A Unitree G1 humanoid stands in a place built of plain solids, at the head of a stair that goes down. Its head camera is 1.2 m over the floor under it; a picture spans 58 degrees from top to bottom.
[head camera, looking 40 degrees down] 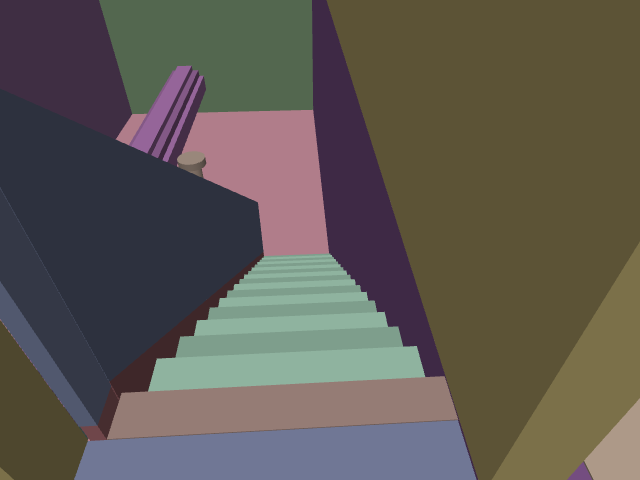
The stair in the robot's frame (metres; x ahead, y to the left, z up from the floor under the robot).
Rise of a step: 0.20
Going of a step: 0.26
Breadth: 1.00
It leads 3 degrees to the left of straight ahead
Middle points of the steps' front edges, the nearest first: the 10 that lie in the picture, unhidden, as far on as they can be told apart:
0.74 0.11 0.00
0.99 0.12 -0.19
1.25 0.14 -0.39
1.50 0.15 -0.58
1.76 0.16 -0.78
2.01 0.18 -0.97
2.27 0.19 -1.17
2.52 0.21 -1.36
2.78 0.22 -1.56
3.03 0.24 -1.76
